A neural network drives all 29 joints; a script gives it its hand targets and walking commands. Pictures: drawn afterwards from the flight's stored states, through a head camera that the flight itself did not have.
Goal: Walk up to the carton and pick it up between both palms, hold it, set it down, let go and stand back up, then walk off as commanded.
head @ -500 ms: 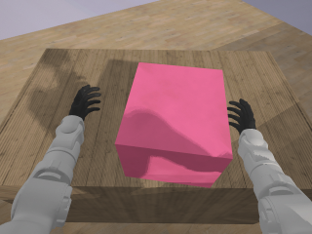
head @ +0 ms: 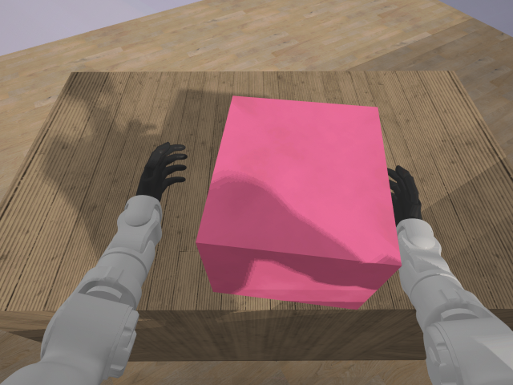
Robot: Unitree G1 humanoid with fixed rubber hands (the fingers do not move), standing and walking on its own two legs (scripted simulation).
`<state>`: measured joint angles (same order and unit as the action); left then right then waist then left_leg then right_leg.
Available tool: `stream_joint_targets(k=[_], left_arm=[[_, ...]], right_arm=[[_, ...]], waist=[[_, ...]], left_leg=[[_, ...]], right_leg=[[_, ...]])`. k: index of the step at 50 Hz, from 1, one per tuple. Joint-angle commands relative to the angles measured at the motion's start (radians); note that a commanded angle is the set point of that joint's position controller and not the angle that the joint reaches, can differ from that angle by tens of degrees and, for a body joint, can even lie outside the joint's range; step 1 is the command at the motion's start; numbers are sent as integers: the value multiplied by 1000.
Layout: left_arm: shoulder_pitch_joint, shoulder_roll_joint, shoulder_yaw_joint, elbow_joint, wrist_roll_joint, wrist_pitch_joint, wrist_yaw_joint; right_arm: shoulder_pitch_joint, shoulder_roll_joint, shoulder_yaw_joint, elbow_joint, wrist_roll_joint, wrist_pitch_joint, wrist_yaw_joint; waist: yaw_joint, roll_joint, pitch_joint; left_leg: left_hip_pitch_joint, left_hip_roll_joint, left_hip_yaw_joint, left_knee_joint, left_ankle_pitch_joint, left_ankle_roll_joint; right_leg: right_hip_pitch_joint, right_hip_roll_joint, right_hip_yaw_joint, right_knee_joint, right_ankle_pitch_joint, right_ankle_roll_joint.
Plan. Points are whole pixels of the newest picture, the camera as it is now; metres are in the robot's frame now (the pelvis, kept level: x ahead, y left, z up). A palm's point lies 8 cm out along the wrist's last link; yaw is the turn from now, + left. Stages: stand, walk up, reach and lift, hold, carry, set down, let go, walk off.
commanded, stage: reach and lift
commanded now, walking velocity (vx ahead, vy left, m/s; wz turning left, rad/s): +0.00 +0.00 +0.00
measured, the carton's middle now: (294, 201) +0.40 -0.04 +0.01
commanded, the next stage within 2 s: none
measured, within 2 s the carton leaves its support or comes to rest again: leaves its support in 1.30 s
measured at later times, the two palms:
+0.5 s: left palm (172, 193) +0.41 +0.16 +0.04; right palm (395, 216) +0.37 -0.21 +0.01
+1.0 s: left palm (183, 194) +0.40 +0.14 +0.04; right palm (387, 217) +0.37 -0.20 +0.01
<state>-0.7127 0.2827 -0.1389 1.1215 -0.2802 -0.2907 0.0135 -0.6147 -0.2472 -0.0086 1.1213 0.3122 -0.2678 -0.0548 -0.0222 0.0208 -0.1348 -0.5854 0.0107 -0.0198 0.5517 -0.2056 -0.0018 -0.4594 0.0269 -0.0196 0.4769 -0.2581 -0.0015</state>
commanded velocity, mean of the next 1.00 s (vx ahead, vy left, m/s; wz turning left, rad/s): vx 0.00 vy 0.00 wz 0.00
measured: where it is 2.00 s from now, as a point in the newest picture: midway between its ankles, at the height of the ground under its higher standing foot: outside the picture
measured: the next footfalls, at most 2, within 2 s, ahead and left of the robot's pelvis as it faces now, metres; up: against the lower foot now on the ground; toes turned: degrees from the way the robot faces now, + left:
none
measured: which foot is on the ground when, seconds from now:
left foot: down 0.00-1.00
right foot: down 0.00-1.00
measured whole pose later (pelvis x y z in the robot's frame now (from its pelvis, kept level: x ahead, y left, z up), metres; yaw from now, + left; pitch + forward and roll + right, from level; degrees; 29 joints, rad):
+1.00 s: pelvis +0.00 +0.00 +0.00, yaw +0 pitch +15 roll -2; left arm -0.71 0.11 -0.01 1.12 -0.15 -0.32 0.07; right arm -0.62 -0.11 -0.20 1.12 0.10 -0.29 -0.13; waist -0.02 0.02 -0.15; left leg -0.60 0.01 -0.02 0.56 -0.21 0.00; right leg -0.48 0.03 -0.02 0.48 -0.26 0.00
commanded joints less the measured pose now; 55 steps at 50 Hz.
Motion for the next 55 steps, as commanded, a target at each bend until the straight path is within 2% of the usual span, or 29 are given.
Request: stream_joint_targets(k=[1, 2, 3, 4, 5, 8, 9, 10, 11, 14, 16, 17, 18, 19, 21, 23, 26, 27, 29, 31, 36, 41, 44, 46, 48, 49, 51, 54, 55], left_arm=[[-473, 36, 31, -64, -26, -88, 6], [-467, 34, 45, -63, -21, -85, 8], [-499, 16, 39, -72, 2, -80, 13], [-510, 8, 51, -67, 4, -85, 15], [-527, 15, 53, -93, 8, -92, 24], [-528, 4, 87, -94, 34, -88, 37], [-518, -17, 77, -140, 48, -99, 39], [-501, -18, 77, -89, 58, -85, 42], [-518, -12, 111, -111, 67, -88, 42], [-497, -37, 121, -91, 100, -88, 45], [-524, -44, 118, -145, 102, -100, 46], [-527, -66, 108, -129, 111, -90, 50], [-532, -54, 126, -149, 105, -103, 52], [-526, -85, 105, -134, 106, -100, 50], [-538, -76, 107, -139, 130, -96, 47], [-501, -94, 117, -151, 132, -96, 47], [-543, -123, 103, -111, 141, -92, 50], [-521, -104, 116, -97, 143, -100, 47], [-528, -110, 142, -108, 180, -97, 48], [-519, -119, 153, -114, 178, -104, 55], [-556, -133, 178, -124, 230, -100, 58], [-524, -196, 174, -146, 249, -105, 59], [-537, -173, 194, -160, 278, -97, 70], [-505, -208, 188, -163, 281, -95, 65], [-541, -239, 162, -156, 268, -100, 55], [-538, -239, 181, -160, 278, -109, 53], [-519, -276, 171, -182, 293, -112, 45], [-537, -396, 161, -126, 331, -114, 8], [-530, -440, 162, -105, 366, -115, -9]], right_arm=[[-487, -101, -9, -193, 6, -56, -7], [-487, -80, -10, -208, -2, -57, -11], [-496, -96, -34, -159, -7, -61, -14], [-528, -80, -26, -174, -6, -60, -15], [-530, -76, -32, -174, -9, -65, -13], [-521, -59, -47, -186, -49, -70, -28], [-511, -55, -39, -204, -26, -81, -25], [-478, -66, -59, -151, -46, -76, -36], [-508, -32, -43, -213, -60, -81, -40], [-485, -11, -63, -181, -74, -77, -48], [-518, -2, -54, -231, -72, -82, -44], [-521, 9, -79, -214, -98, -82, -53], [-523, 17, -70, -232, -97, -83, -46], [-531, 34, -53, -240, -91, -80, -45], [-533, 20, -86, -227, -120, -80, -56], [-510, 45, -74, -232, -124, -76, -50], [-547, 47, -102, -205, -148, -73, -47], [-533, 61, -78, -200, -132, -65, -41], [-521, 82, -103, -200, -159, -62, -53], [-543, 102, -92, -259, -162, -73, -51], [-546, 119, -138, -240, -218, -71, -53], [-525, 157, -162, -209, -254, -90, -59], [-537, 131, -170, -265, -270, -96, -59], [-532, 162, -157, -255, -279, -102, -61], [-530, 195, -174, -214, -292, -91, -55], [-541, 203, -173, -234, -290, -100, -54], [-518, 239, -176, -220, -309, -100, -47], [-603, 388, -128, -245, -350, -116, -10], [-564, 430, -145, -212, -380, -110, 2]], waist=[[-73, 4, -632], [-78, -21, -634], [-81, 26, -633], [-78, 5, -649], [-74, 45, -686], [-83, 4, -662], [-68, 38, -709], [-99, 25, -659], [-63, 12, -690], [-78, 0, -669], [-61, 26, -720], [-91, 5, -721], [-66, 10, -727], [-72, -2, -713], [-94, 38, -708], [-67, 16, -672], [-91, 10, -661], [-63, 7, -638], [-87, 4, -647], [-61, -7, -697], [-71, -4, -688], [-87, 12, -701], [-65, 10, -689], [-64, -2, -702], [-94, 25, -682], [-81, -8, -701], [-88, -7, -688], [-58, -10, -662], [-85, -2, -626]], left_leg=[[424, 5, -40, 79, 364, -62], [428, 7, -49, 85, 420, -62], [417, 8, -50, 83, 414, -72], [425, 7, -44, 102, 422, -75], [443, 13, -54, 98, 397, -78], [427, 9, -42, 110, 432, -79], [452, 9, -35, 107, 458, -84], [448, 10, -51, 107, 454, -84], [443, 9, -44, 118, 473, -80], [411, 9, -40, 114, 450, -78], [444, 10, -37, 116, 468, -79], [442, 14, -37, 110, 464, -79], [447, 14, -38, 114, 479, -83], [464, 19, -45, 119, 511, -83], [456, 14, -44, 109, 481, -90], [467, 15, -39, 106, 461, -83], [448, 19, -43, 102, 446, -80], [431, 13, -36, 102, 434, -76], [423, 12, -34, 106, 439, -76], [408, 5, -29, 109, 456, -74], [409, 7, -23, 92, 439, -74], [460, 9, -31, 83, 505, -81], [456, 8, -18, 83, 494, -80], [469, 8, -20, 73, 513, -78], [465, 9, -22, 73, 490, -82], [479, 5, -13, 83, 509, -82], [480, 5, -6, 75, 518, -78], [482, 0, -4, 57, 512, -74], [484, 3, -4, 45, 504, -74]], right_leg=[[-119, -8, -25, 7, 288, 32], [-85, -7, -19, 3, 342, 32], [-114, -2, -31, 8, 328, 29], [-127, -6, -22, 12, 327, 29], [-142, -8, -17, 4, 291, 20], [-107, -4, -26, 13, 345, 36], [-113, 4, -30, 18, 375, 29], [-117, 1, -27, 9, 370, 28], [-89, -2, -17, 16, 378, 33], [-88, -4, -17, 26, 394, 36], [-94, -2, -25, 19, 390, 28], [-98, 2, -27, 13, 401, 36], [-84, 3, -23, 25, 398, 32], [-80, 5, -32, 29, 426, 34], [-93, 1, -33, 16, 402, 30], [-98, 4, -33, 11, 356, 28], [-114, 3, -40, 8, 349, 22], [-95, -7, -21, 11, 349, 27], [-82, -11, -18, 16, 379, 26], [-45, -11, -20, 35, 425, 37], [-44, -9, -18, 4, 396, 35], [-22, 1, -25, -2, 480, 27], [-1, -1, -22, 5, 460, 33], [11, 3, -30, 6, 486, 37], [-14, 1, -35, -8, 447, 29], [-6, 0, -31, -7, 466, 33], [16, -7, -30, -11, 483, 32], [45, -17, -26, -9, 480, 37], [64, -19, -32, -13, 532, 45]])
